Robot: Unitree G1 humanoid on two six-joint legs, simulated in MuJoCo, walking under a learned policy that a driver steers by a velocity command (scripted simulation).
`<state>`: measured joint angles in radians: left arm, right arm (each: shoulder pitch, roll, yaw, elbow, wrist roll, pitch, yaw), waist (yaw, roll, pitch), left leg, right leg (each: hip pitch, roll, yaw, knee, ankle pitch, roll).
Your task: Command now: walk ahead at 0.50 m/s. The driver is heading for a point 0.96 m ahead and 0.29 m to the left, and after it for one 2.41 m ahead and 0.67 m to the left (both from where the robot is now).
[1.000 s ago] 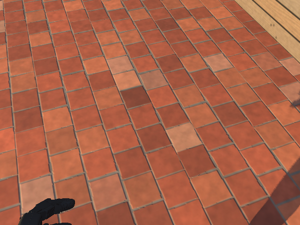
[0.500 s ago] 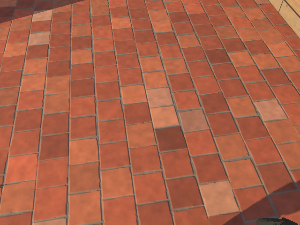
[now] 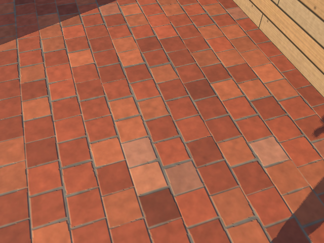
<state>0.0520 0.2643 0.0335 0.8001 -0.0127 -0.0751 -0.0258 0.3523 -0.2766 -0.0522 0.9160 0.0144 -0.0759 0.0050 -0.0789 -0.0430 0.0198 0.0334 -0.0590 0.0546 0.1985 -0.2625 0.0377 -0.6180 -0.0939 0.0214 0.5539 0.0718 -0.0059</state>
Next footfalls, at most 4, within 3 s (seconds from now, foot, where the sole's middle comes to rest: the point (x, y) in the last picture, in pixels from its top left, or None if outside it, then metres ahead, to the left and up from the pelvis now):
0.10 right None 0.24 -0.14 -0.78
0.64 left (130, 231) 0.54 0.11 -0.78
1.12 right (154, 160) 0.87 -0.01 -0.78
1.64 left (75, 151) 0.95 0.38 -0.78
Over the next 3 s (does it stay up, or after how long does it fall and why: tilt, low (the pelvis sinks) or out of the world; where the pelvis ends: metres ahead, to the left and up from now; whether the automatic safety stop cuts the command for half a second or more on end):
stays up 1.54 0.59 0.00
